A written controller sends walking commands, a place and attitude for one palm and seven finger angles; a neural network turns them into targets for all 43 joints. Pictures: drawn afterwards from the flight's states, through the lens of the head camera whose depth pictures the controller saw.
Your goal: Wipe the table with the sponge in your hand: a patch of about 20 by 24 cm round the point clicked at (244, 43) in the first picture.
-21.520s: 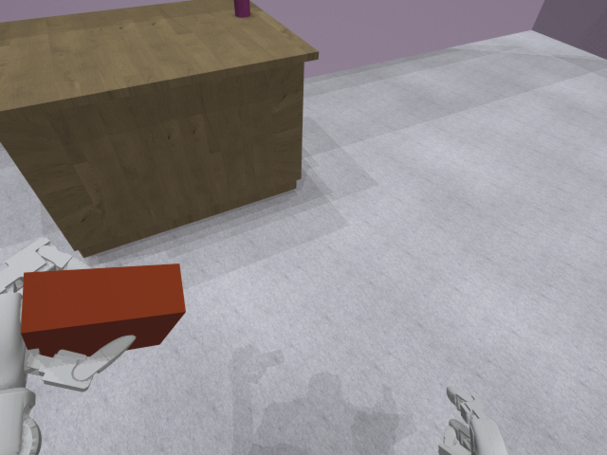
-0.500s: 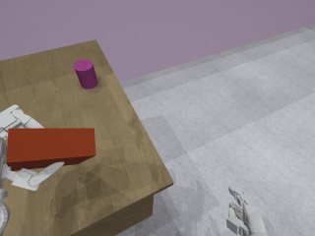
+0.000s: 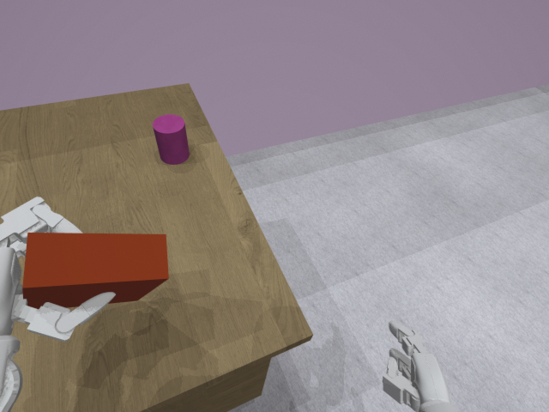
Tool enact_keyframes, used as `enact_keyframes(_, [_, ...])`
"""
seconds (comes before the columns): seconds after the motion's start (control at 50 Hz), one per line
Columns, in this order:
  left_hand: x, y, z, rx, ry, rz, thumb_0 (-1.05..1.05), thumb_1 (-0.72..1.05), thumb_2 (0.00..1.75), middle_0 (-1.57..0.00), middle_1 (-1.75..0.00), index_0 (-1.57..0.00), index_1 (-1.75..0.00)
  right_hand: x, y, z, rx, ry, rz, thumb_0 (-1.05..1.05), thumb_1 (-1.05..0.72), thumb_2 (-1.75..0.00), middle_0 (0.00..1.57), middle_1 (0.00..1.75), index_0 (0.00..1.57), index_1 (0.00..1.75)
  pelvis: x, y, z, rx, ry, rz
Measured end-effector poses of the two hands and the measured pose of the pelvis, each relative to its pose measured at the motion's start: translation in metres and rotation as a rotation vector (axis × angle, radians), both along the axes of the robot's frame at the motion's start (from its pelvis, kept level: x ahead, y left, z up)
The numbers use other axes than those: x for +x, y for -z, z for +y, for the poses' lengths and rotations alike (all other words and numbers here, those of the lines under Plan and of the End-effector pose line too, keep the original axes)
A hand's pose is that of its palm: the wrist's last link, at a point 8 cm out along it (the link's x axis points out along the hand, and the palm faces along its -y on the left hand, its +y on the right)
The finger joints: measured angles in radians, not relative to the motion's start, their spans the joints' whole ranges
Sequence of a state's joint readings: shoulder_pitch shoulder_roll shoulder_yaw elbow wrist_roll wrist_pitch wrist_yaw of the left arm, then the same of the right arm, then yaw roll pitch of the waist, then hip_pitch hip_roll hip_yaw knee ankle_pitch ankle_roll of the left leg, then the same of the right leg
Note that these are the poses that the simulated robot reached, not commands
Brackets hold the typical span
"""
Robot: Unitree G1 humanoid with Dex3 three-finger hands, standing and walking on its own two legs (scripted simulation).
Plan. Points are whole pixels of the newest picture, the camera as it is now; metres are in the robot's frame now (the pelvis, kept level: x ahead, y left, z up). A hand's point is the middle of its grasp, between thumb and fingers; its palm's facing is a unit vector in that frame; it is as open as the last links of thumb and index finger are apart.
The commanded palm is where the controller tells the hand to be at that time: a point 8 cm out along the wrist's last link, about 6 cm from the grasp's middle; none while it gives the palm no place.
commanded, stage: look again from close up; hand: left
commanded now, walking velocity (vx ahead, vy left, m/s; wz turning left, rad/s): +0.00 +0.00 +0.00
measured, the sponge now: (113, 272) +0.24 +0.22 +0.12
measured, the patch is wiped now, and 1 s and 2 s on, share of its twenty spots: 0.00 0.00 0.00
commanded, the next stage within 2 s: turn the palm down, sponge in hand in 0.28 s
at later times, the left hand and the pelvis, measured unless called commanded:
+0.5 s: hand (33, 234) +0.23 +0.28 +0.19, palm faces +0.45 -0.75 -0.48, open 9.2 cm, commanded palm +0.14 +0.28 +0.18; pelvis -0.02 -0.02 +0.00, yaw +2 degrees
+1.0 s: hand (69, 301) +0.19 +0.24 +0.13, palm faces +0.30 -0.55 -0.78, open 9.2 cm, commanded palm +0.15 +0.26 +0.18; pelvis -0.02 -0.08 -0.02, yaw +5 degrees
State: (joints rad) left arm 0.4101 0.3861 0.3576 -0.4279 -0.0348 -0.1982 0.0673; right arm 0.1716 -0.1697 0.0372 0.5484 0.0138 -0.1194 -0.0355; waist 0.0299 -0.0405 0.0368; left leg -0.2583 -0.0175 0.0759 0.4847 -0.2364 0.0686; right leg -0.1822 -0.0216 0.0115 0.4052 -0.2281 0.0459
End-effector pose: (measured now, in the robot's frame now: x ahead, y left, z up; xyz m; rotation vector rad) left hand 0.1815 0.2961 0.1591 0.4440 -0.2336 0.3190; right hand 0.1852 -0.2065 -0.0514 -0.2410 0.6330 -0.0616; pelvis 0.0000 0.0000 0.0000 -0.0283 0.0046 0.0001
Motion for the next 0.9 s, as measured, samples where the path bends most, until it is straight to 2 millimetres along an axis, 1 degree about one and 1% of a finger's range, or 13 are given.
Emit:
enact_keyframes(0.08, [-0.004, 0.002, 0.003, -0.013, -0.028, 0.009, -0.01, -0.42, 1.04, -0.82, -1.40, -0.82, -1.40, -0.008, 0.003, -0.002, -0.015, -0.005, 0.029, 0.01, -0.90, -0.89, 0.21, 0.30, 0.20, 0.30, -0.003, 0.000, -0.001, -0.001, -0.007, -0.005])
enact_keyframes(0.24, [-0.012, -0.015, -0.008, 0.008, 0.004, -0.058, -0.01, -0.42, 1.04, -0.82, -1.40, -0.82, -1.40, -0.024, 0.009, -0.011, -0.022, 0.010, 0.063, 0.01, -0.90, -0.89, 0.21, 0.30, 0.20, 0.30, -0.006, -0.001, -0.002, -0.002, -0.009, -0.013])
enact_keyframes(0.38, [-0.010, -0.006, -0.005, 0.006, -0.019, -0.004, -0.01, -0.42, 1.04, -0.82, -1.41, -0.82, -1.40, -0.034, 0.011, -0.018, -0.009, 0.045, 0.065, 0.01, -0.90, -0.89, 0.21, 0.30, 0.20, 0.30, -0.007, -0.002, -0.004, 0.000, -0.004, -0.013])
enact_keyframes(0.42, [-0.003, -0.019, -0.001, 0.106, -0.003, -0.029, -0.01, -0.42, 1.04, -0.82, -1.40, -0.82, -1.40, -0.037, 0.014, -0.017, -0.033, 0.009, 0.069, 0.01, -0.90, -0.89, 0.20, 0.30, 0.20, 0.30, -0.010, 0.001, -0.007, 0.004, -0.025, -0.022])
enact_keyframes(0.46, [0.006, -0.035, 0.009, 0.176, -0.043, -0.064, -0.01, -0.43, 1.04, -0.82, -1.40, -0.82, -1.40, -0.037, 0.021, -0.019, -0.040, -0.059, 0.097, 0.01, -0.90, -0.89, 0.20, 0.30, 0.20, 0.30, -0.014, 0.003, -0.012, 0.017, -0.042, -0.023])
enact_keyframes(0.52, [0.009, -0.046, 0.015, 0.128, -0.097, -0.052, -0.01, -0.42, 1.04, -0.82, -1.40, -0.82, -1.40, -0.034, 0.027, -0.025, -0.013, -0.075, 0.118, 0.01, -0.90, -0.89, 0.21, 0.30, 0.20, 0.30, -0.016, 0.004, -0.017, 0.021, -0.031, -0.021])
enact_keyframes(0.58, [0.001, -0.037, 0.002, 0.118, -0.092, 0.072, -0.01, -0.42, 1.04, -0.81, -1.41, -0.82, -1.40, -0.029, 0.027, -0.034, 0.018, -0.063, 0.099, 0.01, -0.90, -0.89, 0.21, 0.30, 0.21, 0.30, -0.016, 0.003, -0.021, 0.018, -0.026, -0.020])
enact_keyframes(0.64, [-0.015, -0.017, -0.021, 0.170, -0.050, 0.219, -0.01, -0.42, 1.04, -0.81, -1.41, -0.82, -1.41, -0.021, 0.026, -0.042, 0.029, -0.065, 0.078, 0.01, -0.90, -0.89, 0.21, 0.30, 0.21, 0.30, -0.019, 0.004, -0.028, 0.020, -0.031, -0.017])
enact_keyframes(0.7, [-0.033, -0.002, -0.036, 0.197, -0.029, 0.266, -0.01, -0.42, 1.04, -0.81, -1.41, -0.82, -1.40, -0.014, 0.025, -0.051, 0.009, -0.080, 0.067, 0.01, -0.90, -0.89, 0.21, 0.30, 0.20, 0.30, -0.024, 0.006, -0.040, 0.023, -0.047, -0.011])
enact_keyframes(0.74, [-0.042, -0.004, -0.038, 0.227, -0.057, 0.220, -0.01, -0.42, 1.04, -0.82, -1.41, -0.82, -1.40, -0.011, 0.026, -0.056, -0.011, -0.097, 0.068, 0.01, -0.90, -0.89, 0.21, 0.30, 0.20, 0.30, -0.028, 0.008, -0.049, 0.023, -0.062, -0.010])
enact_keyframes(0.8, [-0.051, -0.018, -0.032, 0.282, -0.153, 0.106, -0.01, -0.43, 1.04, -0.82, -1.40, -0.82, -1.40, -0.008, 0.030, -0.064, -0.029, -0.121, 0.077, 0.01, -0.90, -0.89, 0.20, 0.30, 0.20, 0.30, -0.030, 0.011, -0.062, 0.018, -0.085, -0.011])
enact_keyframes(0.86, [-0.051, -0.030, -0.023, 0.313, -0.259, 0.061, -0.01, -0.43, 1.04, -0.82, -1.40, -0.82, -1.40, -0.006, 0.036, -0.071, -0.029, -0.129, 0.087, 0.01, -0.90, -0.89, 0.20, 0.30, 0.20, 0.30, -0.031, 0.014, -0.072, 0.013, -0.102, -0.014])
enact_keyframes(0.9, [-0.047, -0.031, -0.019, 0.319, -0.298, 0.112, -0.01, -0.43, 1.04, -0.82, -1.40, -0.82, -1.40, -0.006, 0.040, -0.075, -0.016, -0.117, 0.086, 0.01, -0.90, -0.89, 0.20, 0.30, 0.20, 0.30, -0.031, 0.015, -0.076, 0.012, -0.102, -0.018])
